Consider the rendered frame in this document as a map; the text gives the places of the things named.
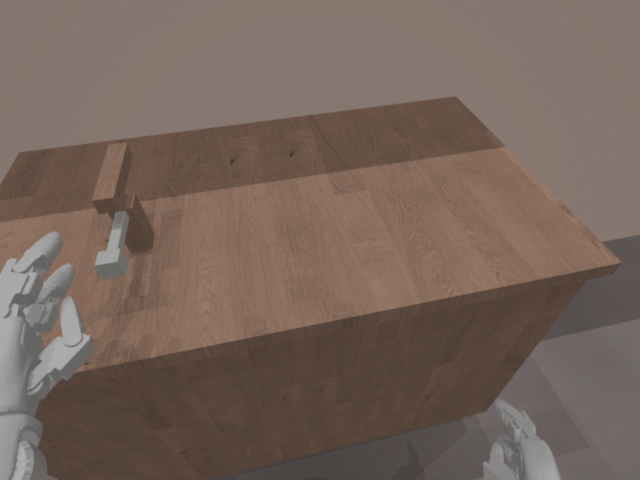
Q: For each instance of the tap lever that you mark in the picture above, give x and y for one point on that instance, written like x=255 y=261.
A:
x=113 y=263

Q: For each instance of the right robot hand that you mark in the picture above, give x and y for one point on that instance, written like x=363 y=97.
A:
x=531 y=458

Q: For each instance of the left robot hand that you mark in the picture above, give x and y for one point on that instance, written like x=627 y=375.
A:
x=28 y=310

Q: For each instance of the counter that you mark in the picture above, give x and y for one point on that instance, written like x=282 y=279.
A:
x=293 y=285

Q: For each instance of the left robot forearm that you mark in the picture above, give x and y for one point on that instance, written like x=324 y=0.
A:
x=20 y=458

